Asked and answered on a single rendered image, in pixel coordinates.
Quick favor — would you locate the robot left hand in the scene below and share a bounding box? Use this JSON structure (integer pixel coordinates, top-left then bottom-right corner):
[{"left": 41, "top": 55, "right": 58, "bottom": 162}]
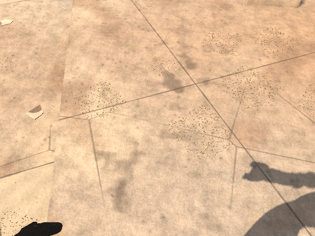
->
[{"left": 14, "top": 221, "right": 63, "bottom": 236}]

